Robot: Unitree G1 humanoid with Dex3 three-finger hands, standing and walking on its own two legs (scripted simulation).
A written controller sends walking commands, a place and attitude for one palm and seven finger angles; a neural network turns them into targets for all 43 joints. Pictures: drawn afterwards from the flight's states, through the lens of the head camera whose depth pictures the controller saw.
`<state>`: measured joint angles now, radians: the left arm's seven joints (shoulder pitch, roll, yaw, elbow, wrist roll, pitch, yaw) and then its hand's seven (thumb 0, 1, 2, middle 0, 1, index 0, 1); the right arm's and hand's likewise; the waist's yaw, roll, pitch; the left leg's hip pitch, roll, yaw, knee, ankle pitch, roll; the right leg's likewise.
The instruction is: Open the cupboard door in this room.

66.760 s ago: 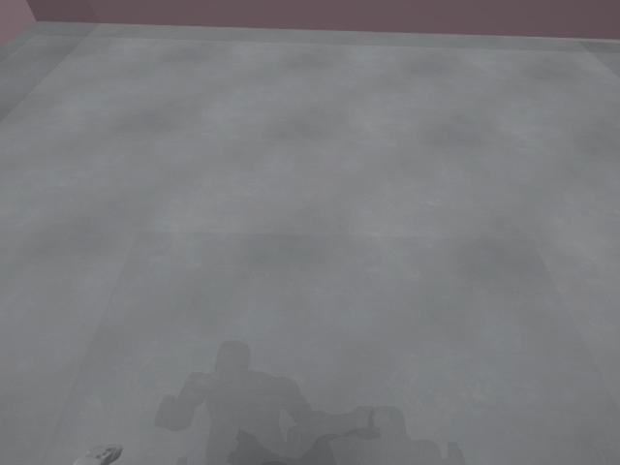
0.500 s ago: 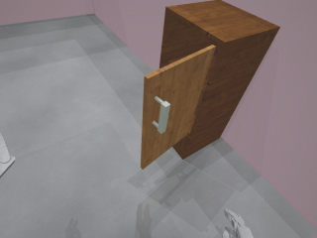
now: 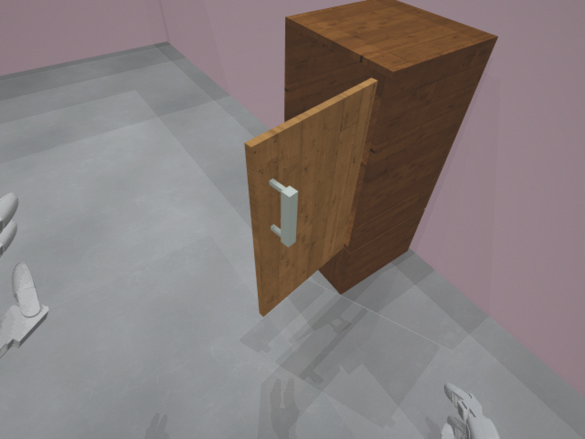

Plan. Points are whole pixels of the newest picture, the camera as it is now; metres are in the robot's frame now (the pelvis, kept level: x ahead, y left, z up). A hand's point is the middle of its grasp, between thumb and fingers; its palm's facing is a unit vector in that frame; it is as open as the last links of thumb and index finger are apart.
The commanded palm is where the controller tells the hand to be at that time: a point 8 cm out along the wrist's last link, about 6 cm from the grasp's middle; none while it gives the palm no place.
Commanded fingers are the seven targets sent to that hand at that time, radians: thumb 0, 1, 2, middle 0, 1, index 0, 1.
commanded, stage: stop stepping back and stand still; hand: left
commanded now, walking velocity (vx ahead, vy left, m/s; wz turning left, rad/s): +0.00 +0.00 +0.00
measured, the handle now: (281, 213) +0.55 +0.05 -0.04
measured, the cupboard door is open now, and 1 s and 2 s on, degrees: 100 100 100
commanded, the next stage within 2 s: let the arm hang, fingers relaxed in 0.02 s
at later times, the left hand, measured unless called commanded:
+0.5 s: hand out of the picture -0.01 +0.16 -0.18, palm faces +0.07 -0.98 -0.18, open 7.1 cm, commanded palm none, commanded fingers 0.00 0.90 0.90 -0.20 -0.30 -0.20 -0.30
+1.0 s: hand out of the picture -0.02 +0.15 -0.17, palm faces +0.08 -0.98 -0.19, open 7.4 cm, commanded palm none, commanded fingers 0.00 0.90 0.90 -0.20 -0.30 -0.20 -0.30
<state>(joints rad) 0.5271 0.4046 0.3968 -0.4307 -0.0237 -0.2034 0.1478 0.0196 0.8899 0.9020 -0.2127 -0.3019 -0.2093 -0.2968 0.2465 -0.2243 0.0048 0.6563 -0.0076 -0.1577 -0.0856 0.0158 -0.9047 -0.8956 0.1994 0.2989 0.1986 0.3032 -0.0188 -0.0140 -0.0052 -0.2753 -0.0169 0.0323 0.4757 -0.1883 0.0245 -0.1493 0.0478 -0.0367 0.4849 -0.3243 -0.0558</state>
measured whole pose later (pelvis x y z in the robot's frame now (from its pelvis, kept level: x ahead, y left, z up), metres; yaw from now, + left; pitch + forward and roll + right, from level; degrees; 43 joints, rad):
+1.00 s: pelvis -0.01 -0.01 +0.00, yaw +2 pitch -3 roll +0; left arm 0.28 0.11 0.00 1.14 0.00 -0.01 0.04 0.01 0.91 0.90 -0.20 -0.30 -0.20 -0.29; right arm 0.28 -0.11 0.02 1.16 -0.02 0.01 -0.04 0.01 -0.92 -0.90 0.20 0.30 0.20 0.30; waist -0.01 0.03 0.04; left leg -0.24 -0.01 -0.02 0.42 -0.14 0.01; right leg -0.09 0.06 -0.08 0.41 -0.28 -0.08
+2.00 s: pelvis +0.01 -0.02 +0.00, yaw +2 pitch -2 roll +1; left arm 0.28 0.14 0.01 1.14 0.00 -0.01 0.04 0.01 0.91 0.90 -0.20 -0.30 -0.20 -0.29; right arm 0.24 -0.15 0.01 1.16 -0.02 0.00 -0.05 0.01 -0.91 -0.90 0.20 0.30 0.20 0.30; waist -0.01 0.01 0.06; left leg -0.21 0.00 -0.01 0.41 -0.16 -0.01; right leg -0.05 0.07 -0.07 0.37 -0.29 -0.09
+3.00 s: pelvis +0.03 -0.02 +0.01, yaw +1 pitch -2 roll +1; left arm 0.25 0.18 0.01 1.13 0.00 -0.01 0.04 0.01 0.91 0.90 -0.20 -0.30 -0.20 -0.29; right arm 0.21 -0.19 0.01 1.15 -0.02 0.00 -0.05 0.01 -0.91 -0.90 0.20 0.30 0.20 0.30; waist 0.00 0.00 0.06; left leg -0.18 -0.01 0.01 0.38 -0.18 0.00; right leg -0.02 0.06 -0.05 0.33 -0.29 -0.08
